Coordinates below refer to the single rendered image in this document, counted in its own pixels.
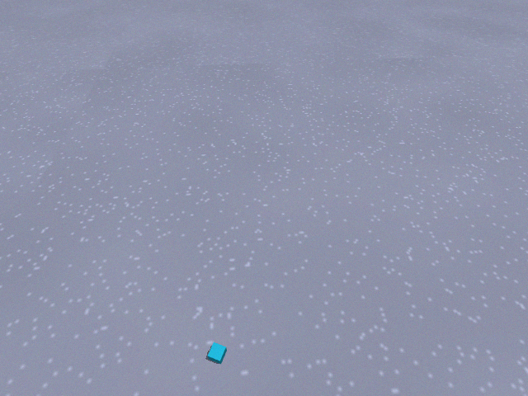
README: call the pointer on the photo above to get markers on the small box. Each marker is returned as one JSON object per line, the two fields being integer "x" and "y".
{"x": 217, "y": 353}

